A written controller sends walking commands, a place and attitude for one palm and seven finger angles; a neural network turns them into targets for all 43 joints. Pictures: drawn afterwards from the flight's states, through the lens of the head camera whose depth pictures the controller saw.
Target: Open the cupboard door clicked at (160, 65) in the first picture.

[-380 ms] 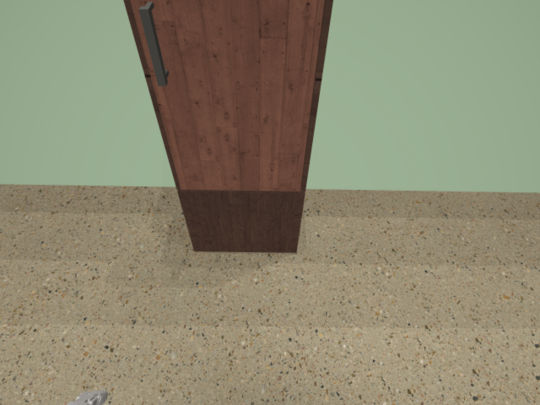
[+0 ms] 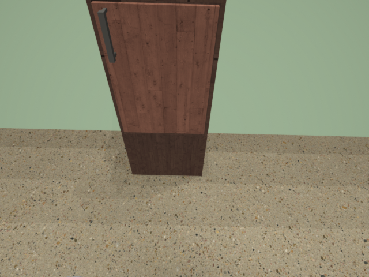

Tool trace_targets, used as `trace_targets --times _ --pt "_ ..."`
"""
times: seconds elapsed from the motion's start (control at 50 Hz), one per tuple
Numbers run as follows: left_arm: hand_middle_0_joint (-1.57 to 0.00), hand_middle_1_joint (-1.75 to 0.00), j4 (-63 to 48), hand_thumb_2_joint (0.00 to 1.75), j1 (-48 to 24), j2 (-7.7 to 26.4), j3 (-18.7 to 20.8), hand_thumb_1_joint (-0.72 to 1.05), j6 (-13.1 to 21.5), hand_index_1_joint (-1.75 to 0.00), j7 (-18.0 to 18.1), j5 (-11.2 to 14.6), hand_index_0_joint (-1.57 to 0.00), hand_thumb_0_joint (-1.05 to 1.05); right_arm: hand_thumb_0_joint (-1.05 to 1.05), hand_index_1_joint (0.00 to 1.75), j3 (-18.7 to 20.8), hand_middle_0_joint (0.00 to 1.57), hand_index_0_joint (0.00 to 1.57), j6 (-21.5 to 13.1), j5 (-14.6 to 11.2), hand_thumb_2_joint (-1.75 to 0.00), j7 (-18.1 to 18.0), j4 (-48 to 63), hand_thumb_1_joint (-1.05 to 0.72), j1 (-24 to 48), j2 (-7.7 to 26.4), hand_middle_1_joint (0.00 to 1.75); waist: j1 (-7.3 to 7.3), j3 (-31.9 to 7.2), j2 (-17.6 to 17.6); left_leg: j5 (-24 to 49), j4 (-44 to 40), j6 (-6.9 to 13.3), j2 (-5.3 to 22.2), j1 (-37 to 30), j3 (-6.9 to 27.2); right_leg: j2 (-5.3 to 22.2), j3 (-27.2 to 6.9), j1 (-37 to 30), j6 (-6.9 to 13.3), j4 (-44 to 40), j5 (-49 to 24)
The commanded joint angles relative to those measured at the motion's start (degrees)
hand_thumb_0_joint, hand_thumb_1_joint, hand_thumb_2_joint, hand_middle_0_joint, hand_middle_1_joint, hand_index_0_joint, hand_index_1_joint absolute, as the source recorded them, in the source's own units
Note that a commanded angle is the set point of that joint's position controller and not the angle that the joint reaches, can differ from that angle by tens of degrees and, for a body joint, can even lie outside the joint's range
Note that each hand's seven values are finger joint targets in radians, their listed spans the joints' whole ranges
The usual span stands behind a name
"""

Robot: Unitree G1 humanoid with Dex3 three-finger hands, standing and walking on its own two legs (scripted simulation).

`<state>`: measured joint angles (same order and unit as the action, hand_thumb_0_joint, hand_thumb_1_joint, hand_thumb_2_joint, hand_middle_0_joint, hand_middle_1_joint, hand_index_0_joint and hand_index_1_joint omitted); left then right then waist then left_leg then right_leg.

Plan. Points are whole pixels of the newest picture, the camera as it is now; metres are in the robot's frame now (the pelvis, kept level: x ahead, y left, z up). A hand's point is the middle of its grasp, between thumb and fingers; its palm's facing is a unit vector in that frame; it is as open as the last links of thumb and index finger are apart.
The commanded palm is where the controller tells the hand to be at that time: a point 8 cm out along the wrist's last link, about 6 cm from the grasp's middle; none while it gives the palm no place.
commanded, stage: stand and wait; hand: left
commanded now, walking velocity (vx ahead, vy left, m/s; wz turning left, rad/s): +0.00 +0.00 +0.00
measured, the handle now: (108, 36) +0.81 +0.32 +0.15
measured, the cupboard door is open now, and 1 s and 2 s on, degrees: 0 0 0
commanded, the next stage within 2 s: look at it before walking up in 0.50 s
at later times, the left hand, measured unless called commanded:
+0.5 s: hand out of the picture +0.06 +0.23 -0.15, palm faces -0.04 -0.94 -0.34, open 7.4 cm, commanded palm none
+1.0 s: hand out of the picture +0.06 +0.23 -0.15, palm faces -0.03 -0.94 -0.34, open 7.4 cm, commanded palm none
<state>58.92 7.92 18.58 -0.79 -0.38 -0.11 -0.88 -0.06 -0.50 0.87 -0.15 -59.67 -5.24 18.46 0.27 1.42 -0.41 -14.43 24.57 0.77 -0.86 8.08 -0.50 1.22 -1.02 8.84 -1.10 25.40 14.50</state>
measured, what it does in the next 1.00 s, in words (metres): stands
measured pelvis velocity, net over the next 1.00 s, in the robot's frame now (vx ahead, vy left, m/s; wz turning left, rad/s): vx -0.01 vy -0.02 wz -0.01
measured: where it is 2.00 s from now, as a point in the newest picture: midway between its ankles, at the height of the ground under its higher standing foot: outside the picture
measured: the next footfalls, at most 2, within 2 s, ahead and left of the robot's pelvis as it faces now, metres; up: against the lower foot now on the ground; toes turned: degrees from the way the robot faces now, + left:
none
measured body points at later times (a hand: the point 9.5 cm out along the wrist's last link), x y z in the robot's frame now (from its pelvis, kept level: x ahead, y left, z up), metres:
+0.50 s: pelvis -0.02 -0.01 +0.00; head -0.01 -0.02 +0.45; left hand +0.06 +0.28 -0.13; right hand +0.05 -0.31 -0.13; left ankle -0.01 +0.11 -0.74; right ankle -0.01 -0.13 -0.74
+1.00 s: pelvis -0.01 -0.02 +0.00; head -0.01 -0.02 +0.45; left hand +0.06 +0.28 -0.13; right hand +0.06 -0.31 -0.13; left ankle -0.01 +0.11 -0.74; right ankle -0.01 -0.13 -0.74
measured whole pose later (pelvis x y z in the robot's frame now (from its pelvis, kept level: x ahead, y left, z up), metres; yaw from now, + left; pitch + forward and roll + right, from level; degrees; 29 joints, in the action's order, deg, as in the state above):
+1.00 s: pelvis -0.01 -0.02 +0.00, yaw +0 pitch -2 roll +0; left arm 62.5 7.8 19.1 -0.5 0.2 -0.2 -0.8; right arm -0.2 -0.6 0.6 -0.2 -64.0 -6.8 19.4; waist -0.1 1.8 0.2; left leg -11.2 20.4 -0.6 0.6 7.0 -0.3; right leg -0.2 -0.8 8.0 0.2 21.4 11.2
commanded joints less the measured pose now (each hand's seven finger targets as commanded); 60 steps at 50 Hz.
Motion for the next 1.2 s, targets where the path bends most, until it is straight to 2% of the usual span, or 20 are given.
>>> trace_targets --times 0.0,0.1,0.22,0.38,0.4,0.6,0.7,0.8,0.86,1.16,1.18 --pt "-0.2 -0.3 -3.76 0.9 -2.72 12.34 3.05 0.9 1.74 -0.3 0.89 0.17 -0.2 0.0 0.0 0.3 2.56 0.2 0.2 -1.52 -0.23 -0.9 -0.74 3.42 -0.9 2.86 12.12 0.3 -0.24 -4.54 0.81 12.32 -4.2 1.5 6.92 -0.91 5.31 5.59 -4.21 -0.76 2.77 -3.76 -12.48" --pt "-0.2 -0.3 -2.5 0.9 -2.44 12.5 3.01 0.9 1.84 -0.3 0.86 0.24 -0.2 0.0 0.0 0.3 2.31 0.2 0.2 -1.35 -0.33 -0.9 -0.7 2.18 -0.9 2.35 12.11 0.3 -0.19 -3.62 -0.2 9.88 -5.05 1.32 6.97 -0.47 5.47 5.78 -4.79 -0.67 2.9 -5.15 -10.71" --pt "-0.2 -0.3 -1.28 0.9 -2.47 12.65 2.89 0.9 1.9 -0.3 0.84 0.31 -0.2 0.0 0.0 0.3 2.17 0.2 0.2 -1.41 -0.38 -0.9 -0.67 0.71 -0.9 1.52 12.36 0.3 -0.27 -3.53 0.15 8.93 -5.96 1.09 7.14 -0.45 5.57 5.85 -5.13 -0.9 2.92 -6.01 -9.5" --pt "-0.2 -0.3 -0.7 0.9 -2.67 12.68 2.75 0.9 1.82 -0.3 0.69 0.28 -0.2 0.0 0.0 0.3 2.0 0.2 0.2 -1.27 -0.29 -0.9 -0.53 -0.37 -0.9 0.85 12.48 0.3 -0.26 -1.22 -0.07 5.39 -7.05 0.87 6.99 0.65 5.99 5.7 -5.88 1.14 2.89 -7.83 -3.92" --pt "-0.2 -0.3 -0.72 0.9 -2.28 12.85 2.79 0.9 1.9 -0.3 0.71 0.27 -0.2 0.0 0.0 0.3 2.04 0.2 0.2 -1.27 -0.33 -0.9 -0.52 -0.29 -0.9 0.86 12.51 0.3 -0.16 -2.22 0.11 5.96 -6.62 0.91 7.04 0.12 5.9 5.83 -5.86 0.78 2.93 -7.8 -4.38" --pt "-0.2 -0.3 -0.62 0.9 -2.59 12.67 2.93 0.9 2.05 -0.3 0.74 0.2 -0.2 0.0 0.0 0.3 2.05 0.2 0.2 -1.48 -0.35 -0.9 -0.56 -0.54 -0.9 0.58 12.42 0.3 -0.25 -3.14 -0.25 8.01 -6.78 0.79 7.38 -0.38 5.95 5.65 -5.62 0.1 2.9 -7.36 -7.21" --pt "-0.2 -0.3 -0.61 0.9 -2.68 12.69 2.91 0.9 2.06 -0.3 0.76 0.17 -0.2 0.0 0.0 0.3 2.04 0.2 0.2 -1.46 -0.39 -0.9 -0.57 -0.56 -0.9 0.78 12.38 0.3 -0.19 -2.24 0.05 8.22 -7.01 0.76 7.46 -0.23 5.82 5.61 -5.58 0.35 2.85 -7.56 -7.86" --pt "-0.2 -0.3 -0.73 0.9 -2.47 12.71 2.93 0.9 2.19 -0.3 0.79 0.22 -0.2 0.0 0.0 0.3 2.02 0.2 0.2 -1.46 -0.4 -0.9 -0.61 -0.49 -0.9 0.66 12.45 0.3 -0.24 -3.42 -0.28 9.54 -6.7 0.7 7.54 -1.3 5.63 5.81 -5.6 -0.4 2.92 -7.64 -9.68" --pt "-0.2 -0.3 -0.48 0.9 -2.7 12.57 2.87 0.9 2.08 -0.3 0.75 0.26 -0.2 0.0 0.0 0.3 1.97 0.2 0.2 -1.46 -0.31 -0.9 -0.65 -0.54 -0.9 1.1 12.54 0.3 -0.23 -2.47 0.72 8.92 -7.31 0.64 7.6 -1.19 5.61 5.68 -5.62 0.15 2.84 -7.76 -9.11" --pt "-0.2 -0.3 -0.19 0.9 -2.32 12.85 2.89 0.9 2.2 -0.3 0.73 0.24 -0.2 0.0 0.0 0.3 1.86 0.2 0.2 -1.44 -0.4 -0.9 -0.66 -0.68 -0.9 1.09 12.67 0.3 -0.2 -3.06 -0.05 9.88 -7.48 0.57 7.61 -1.92 5.65 5.8 -5.62 -0.86 2.8 -8.39 -10.34" --pt "-0.2 -0.3 0.48 0.9 -1.0 10.28 2.41 0.9 1.94 -0.3 0.84 0.32 -0.2 0.0 0.0 0.3 1.21 0.2 0.2 -1.11 -0.26 -0.9 -0.53 -1.3 -0.9 0.06 10.02 0.3 -0.15 -3.96 0.03 8.48 -6.77 0.17 7.25 -1.87 5.06 6.04 -5.54 -1.5 2.47 -8.59 -8.42"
